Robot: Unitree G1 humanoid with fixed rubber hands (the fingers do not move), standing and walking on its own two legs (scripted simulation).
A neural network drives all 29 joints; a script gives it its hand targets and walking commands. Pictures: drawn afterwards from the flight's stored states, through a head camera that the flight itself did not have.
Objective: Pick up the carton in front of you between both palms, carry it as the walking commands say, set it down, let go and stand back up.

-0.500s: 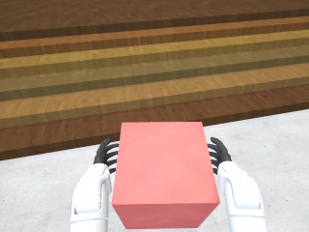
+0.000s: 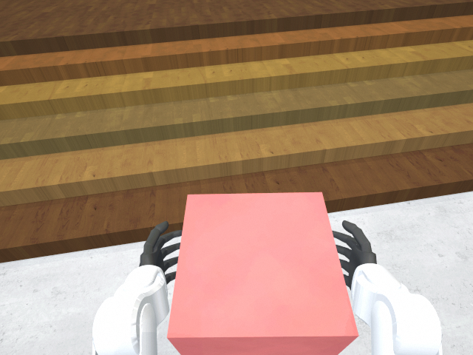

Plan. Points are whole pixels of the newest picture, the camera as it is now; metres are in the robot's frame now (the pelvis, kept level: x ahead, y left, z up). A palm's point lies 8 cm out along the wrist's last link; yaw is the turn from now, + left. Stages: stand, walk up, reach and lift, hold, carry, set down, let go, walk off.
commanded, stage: carry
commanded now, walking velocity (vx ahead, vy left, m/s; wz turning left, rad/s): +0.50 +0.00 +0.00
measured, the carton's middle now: (255, 288) +0.25 -0.01 +0.02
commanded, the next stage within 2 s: none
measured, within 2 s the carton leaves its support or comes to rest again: neither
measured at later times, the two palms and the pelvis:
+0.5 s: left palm (161, 151) +0.55 +0.17 +0.09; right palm (293, 151) +0.52 -0.12 +0.09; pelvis +0.30 +0.05 +0.00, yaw -5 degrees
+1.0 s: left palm (178, 61) +0.98 +0.17 +0.13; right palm (270, 58) +0.98 -0.13 +0.13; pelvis +0.63 +0.02 -0.01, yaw +0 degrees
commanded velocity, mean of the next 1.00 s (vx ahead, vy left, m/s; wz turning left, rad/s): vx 0.50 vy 0.00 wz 0.00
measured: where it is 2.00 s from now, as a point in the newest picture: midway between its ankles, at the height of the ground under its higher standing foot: (211, 148)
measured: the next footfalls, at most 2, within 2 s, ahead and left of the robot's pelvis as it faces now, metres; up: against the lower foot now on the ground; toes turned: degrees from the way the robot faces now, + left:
left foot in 0.42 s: +0.43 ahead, +0.11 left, +0.00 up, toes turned +9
right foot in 0.96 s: +0.77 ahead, -0.05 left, +0.00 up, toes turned -10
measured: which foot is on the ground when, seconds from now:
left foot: up 0.00-0.40, down 0.42-0.94, up 0.96-1.00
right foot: down 0.00-0.44, up 0.46-0.94, down 0.96-1.00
